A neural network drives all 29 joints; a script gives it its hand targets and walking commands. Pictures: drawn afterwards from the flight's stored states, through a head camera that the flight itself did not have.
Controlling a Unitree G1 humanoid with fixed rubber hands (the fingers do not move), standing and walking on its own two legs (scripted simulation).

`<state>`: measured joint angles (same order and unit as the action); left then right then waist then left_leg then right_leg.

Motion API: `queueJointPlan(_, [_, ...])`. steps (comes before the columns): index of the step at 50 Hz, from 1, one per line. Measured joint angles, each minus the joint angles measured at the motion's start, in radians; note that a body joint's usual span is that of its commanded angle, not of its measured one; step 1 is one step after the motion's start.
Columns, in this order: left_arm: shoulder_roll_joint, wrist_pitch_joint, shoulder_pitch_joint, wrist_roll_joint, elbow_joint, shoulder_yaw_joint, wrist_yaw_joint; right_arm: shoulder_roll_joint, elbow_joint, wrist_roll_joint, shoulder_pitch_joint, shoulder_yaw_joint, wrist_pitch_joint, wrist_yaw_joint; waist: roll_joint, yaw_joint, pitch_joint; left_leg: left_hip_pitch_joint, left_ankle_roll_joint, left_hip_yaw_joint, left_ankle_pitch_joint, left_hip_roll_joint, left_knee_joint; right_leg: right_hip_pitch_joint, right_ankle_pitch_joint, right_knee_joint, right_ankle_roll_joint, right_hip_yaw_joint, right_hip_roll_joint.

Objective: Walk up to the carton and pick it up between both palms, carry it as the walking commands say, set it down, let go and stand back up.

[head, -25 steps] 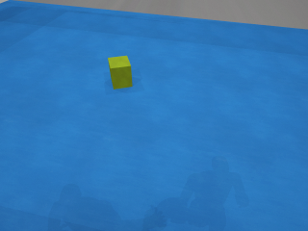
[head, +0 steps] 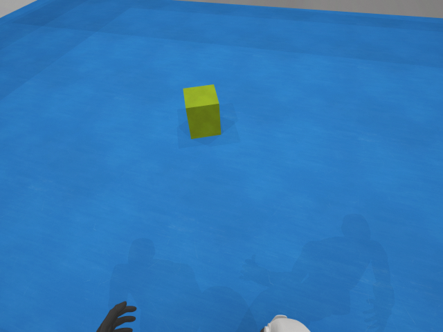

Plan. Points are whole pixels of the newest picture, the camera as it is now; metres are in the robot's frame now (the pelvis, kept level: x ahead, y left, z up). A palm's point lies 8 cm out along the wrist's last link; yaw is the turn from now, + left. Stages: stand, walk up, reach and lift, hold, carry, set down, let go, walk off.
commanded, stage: walk up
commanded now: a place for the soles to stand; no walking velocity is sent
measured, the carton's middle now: (202, 112) +1.47 +0.13 -0.62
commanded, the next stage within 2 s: none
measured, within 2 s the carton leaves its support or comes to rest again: neither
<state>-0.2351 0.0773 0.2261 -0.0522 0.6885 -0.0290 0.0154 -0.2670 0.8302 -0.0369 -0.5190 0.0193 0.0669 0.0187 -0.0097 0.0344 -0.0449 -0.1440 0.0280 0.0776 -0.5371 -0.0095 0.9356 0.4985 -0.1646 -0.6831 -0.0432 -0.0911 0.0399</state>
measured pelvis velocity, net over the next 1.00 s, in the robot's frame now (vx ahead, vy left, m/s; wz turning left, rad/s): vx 0.54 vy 0.02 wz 0.08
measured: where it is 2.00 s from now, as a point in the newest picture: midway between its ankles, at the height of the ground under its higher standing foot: (214, 180)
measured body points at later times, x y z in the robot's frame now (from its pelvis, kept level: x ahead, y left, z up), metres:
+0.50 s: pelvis +0.28 +0.06 +0.00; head +0.29 +0.08 +0.45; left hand +0.21 +0.32 -0.14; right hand +0.46 -0.15 -0.09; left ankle +0.36 +0.18 -0.71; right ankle +0.16 -0.10 -0.64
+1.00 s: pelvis +0.54 +0.02 +0.01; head +0.55 +0.00 +0.46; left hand +0.60 +0.28 -0.09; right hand +0.60 -0.24 -0.12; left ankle +0.48 +0.16 -0.63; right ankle +0.60 -0.08 -0.71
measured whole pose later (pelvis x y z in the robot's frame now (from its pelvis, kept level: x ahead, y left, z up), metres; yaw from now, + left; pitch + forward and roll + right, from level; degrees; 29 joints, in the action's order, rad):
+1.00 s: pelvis +0.54 +0.02 +0.01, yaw +5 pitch -2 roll +1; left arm -0.23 0.05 0.33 -0.02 0.73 -0.02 0.01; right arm -0.29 0.74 -0.05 -0.42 0.01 0.03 0.02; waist -0.04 0.00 -0.06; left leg -0.42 0.01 0.00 -0.45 0.05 1.17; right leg 0.37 -0.27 -0.67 -0.04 -0.07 0.03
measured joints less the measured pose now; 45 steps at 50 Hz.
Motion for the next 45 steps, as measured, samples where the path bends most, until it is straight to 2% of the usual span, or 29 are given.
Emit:
queueJointPlan(2, [-0.001,-0.010,0.025,0.015,0.010,0.002,-0.013,-0.013,-0.038,-0.003,0.051,0.003,-0.011,0.001,-0.019,-0.012,-0.011,-0.132,-0.001,-0.004,0.046,-0.010,0.224,-0.037,-0.053,-0.016,-0.005,-0.018,0.002])
queueJointPlan(5, [-0.009,-0.003,0.079,0.018,0.044,0.007,-0.018,-0.024,-0.092,-0.014,0.132,0.011,-0.018,0.012,-0.033,-0.033,-0.002,-0.303,-0.018,-0.054,0.099,0.016,0.271,-0.125,-0.065,0.062,-0.004,-0.047,0.011])
queueJointPlan(11, [-0.029,0.023,0.216,0.009,0.111,0.014,-0.012,-0.012,-0.146,-0.018,0.256,0.014,-0.024,0.043,-0.031,-0.085,0.030,-0.492,-0.047,-0.094,0.305,0.078,0.041,-0.313,-0.080,0.239,0.012,-0.087,0.019])
queueJointPlan(14, [-0.038,0.024,0.271,0.007,0.139,0.017,-0.002,0.010,-0.159,-0.013,0.300,0.011,-0.020,0.052,-0.021,-0.101,0.024,-0.495,-0.037,-0.091,0.428,0.089,-0.120,-0.401,-0.113,0.282,0.033,-0.099,0.026])
queueJointPlan(17, [-0.047,0.015,0.304,0.007,0.161,0.022,0.003,0.035,-0.173,-0.010,0.326,0.007,-0.015,0.051,-0.009,-0.111,0.014,-0.448,-0.018,-0.100,0.488,0.081,-0.248,-0.477,-0.173,0.284,0.057,-0.112,0.039])
queueJointPlan(19, [-0.052,0.002,0.319,0.005,0.168,0.026,0.002,0.048,-0.184,-0.014,0.332,0.006,-0.010,0.046,0.002,-0.115,0.010,-0.396,-0.005,-0.117,0.476,0.067,-0.309,-0.515,-0.229,0.258,0.075,-0.119,0.055])
queueJointPlan(21, [-0.052,-0.014,0.339,0.004,0.164,0.034,0.002,0.046,-0.199,-0.027,0.326,0.008,0.003,0.035,0.001,-0.115,0.009,-0.324,0.018,-0.123,0.425,0.049,-0.355,-0.510,-0.317,0.146,0.070,-0.113,0.076])
queueJointPlan(22, [-0.049,-0.025,0.342,0.003,0.159,0.037,0.002,0.044,-0.203,-0.031,0.323,0.014,0.008,0.024,0.001,-0.105,0.007,-0.332,0.016,-0.123,0.423,0.043,-0.315,-0.465,-0.355,0.015,0.051,-0.098,0.092])
queueJointPlan(23, [-0.050,-0.038,0.329,0.005,0.150,0.038,0.003,0.048,-0.200,-0.028,0.318,0.016,0.007,0.011,0.011,-0.090,-0.002,-0.350,0.015,-0.125,0.383,0.032,-0.247,-0.401,-0.361,-0.144,0.040,-0.045,0.090])
queueJointPlan(25, [-0.057,-0.052,0.283,0.011,0.122,0.034,0.007,0.057,-0.182,-0.006,0.288,0.012,-0.005,-0.012,0.034,-0.075,-0.020,-0.330,0.013,-0.130,0.313,0.021,-0.203,-0.266,-0.341,-0.414,0.037,0.044,0.060])
queueJointPlan(27, [-0.061,-0.051,0.226,0.010,0.089,0.027,0.008,0.059,-0.152,0.008,0.244,0.006,-0.007,-0.023,0.048,-0.064,-0.025,-0.278,0.010,-0.137,0.293,0.021,-0.236,-0.147,-0.312,-0.520,0.040,0.070,0.043])
queueJointPlan(30, [-0.061,-0.048,0.155,0.004,0.050,0.016,0.019,0.053,-0.104,0.009,0.172,-0.001,0.009,-0.025,0.065,-0.042,-0.009,-0.190,0.011,-0.152,0.289,0.025,-0.324,-0.006,-0.260,-0.477,0.059,0.078,0.043])
queueJointPlan(34, [-0.044,-0.048,0.090,0.002,0.033,0.009,0.041,0.029,-0.058,0.003,0.087,0.001,0.025,-0.021,0.063,-0.004,0.013,-0.076,0.005,-0.165,0.275,0.033,-0.427,0.094,-0.138,-0.303,0.074,0.069,0.059])
queueJointPlan(37, [-0.023,-0.043,0.050,0.002,0.033,0.010,0.054,0.006,-0.032,0.003,0.042,0.005,0.029,-0.015,0.050,0.016,0.015,-0.003,-0.012,-0.170,0.240,0.043,-0.458,0.095,-0.024,-0.146,0.062,0.066,0.066])
queueJointPlan(40, [-0.006,-0.035,0.025,0.004,0.037,0.009,0.057,-0.011,-0.009,-0.002,0.014,0.006,0.023,-0.011,0.034,0.025,0.015,0.060,-0.038,-0.174,0.180,0.059,-0.453,0.043,0.030,-0.026,0.042,0.060,0.056])
queueJointPlan(42, [-0.004,-0.025,0.023,0.003,0.033,0.008,0.050,-0.017,-0.003,-0.007,-0.001,0.003,0.014,-0.010,0.023,0.022,0.015,0.084,-0.055,-0.174,0.119,0.077,-0.411,-0.017,0.016,0.037,0.030,0.051,0.035])
queueJointPlan(43, [-0.010,-0.016,0.026,0.001,0.024,0.006,0.043,-0.017,-0.007,-0.011,-0.012,-0.001,0.008,-0.009,0.023,0.019,0.017,0.074,-0.047,-0.169,0.075,0.087,-0.349,-0.051,-0.001,0.063,0.025,0.052,0.024])
queueJointPlan(45, [-0.010,-0.008,0.029,0.010,0.016,-0.001,0.020,-0.017,-0.020,-0.010,0.000,-0.008,-0.010,-0.007,0.007,-0.004,0.000,-0.020,-0.018,-0.121,0.028,0.096,-0.096,-0.030,-0.019,-0.029,0.019,0.046,0.003])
